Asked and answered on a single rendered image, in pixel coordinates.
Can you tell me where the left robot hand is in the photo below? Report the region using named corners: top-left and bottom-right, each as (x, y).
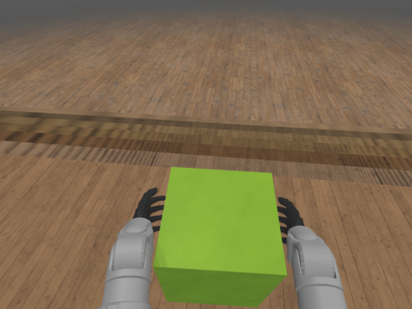
top-left (133, 187), bottom-right (166, 232)

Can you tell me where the carton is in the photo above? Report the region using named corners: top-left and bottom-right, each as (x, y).
top-left (153, 167), bottom-right (287, 307)

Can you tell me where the left robot forearm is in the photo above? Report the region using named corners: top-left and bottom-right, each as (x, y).
top-left (97, 218), bottom-right (154, 309)

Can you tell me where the right robot hand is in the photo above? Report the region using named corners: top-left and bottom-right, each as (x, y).
top-left (277, 197), bottom-right (304, 244)

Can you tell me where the right robot forearm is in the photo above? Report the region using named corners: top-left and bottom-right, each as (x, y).
top-left (286, 226), bottom-right (348, 309)

